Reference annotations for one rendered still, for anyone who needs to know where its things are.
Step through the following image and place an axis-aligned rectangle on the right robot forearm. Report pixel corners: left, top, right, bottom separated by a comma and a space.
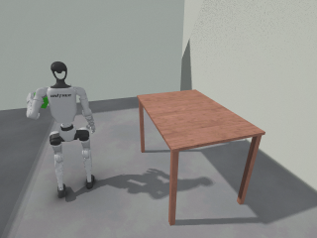
85, 108, 95, 127

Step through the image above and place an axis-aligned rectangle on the left robot forearm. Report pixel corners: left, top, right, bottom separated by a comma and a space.
26, 99, 33, 117

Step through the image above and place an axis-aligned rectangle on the sponge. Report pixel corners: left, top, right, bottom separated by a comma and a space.
34, 92, 49, 109

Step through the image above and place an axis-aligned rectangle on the left robot foot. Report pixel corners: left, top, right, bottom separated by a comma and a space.
57, 183, 66, 198

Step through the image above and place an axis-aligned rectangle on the table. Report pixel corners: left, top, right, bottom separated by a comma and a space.
137, 89, 265, 226

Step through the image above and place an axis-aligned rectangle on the right robot upper arm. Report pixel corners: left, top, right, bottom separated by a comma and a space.
74, 86, 91, 117

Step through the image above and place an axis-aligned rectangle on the left robot upper arm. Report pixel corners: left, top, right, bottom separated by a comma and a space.
28, 87, 48, 120

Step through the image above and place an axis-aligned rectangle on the robot left hand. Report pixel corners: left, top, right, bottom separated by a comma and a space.
26, 91, 44, 104

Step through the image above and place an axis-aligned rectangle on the right robot thigh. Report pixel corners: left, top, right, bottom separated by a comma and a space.
76, 127, 91, 159

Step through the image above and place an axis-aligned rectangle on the robot right hand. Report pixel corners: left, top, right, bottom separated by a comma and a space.
86, 125, 96, 134

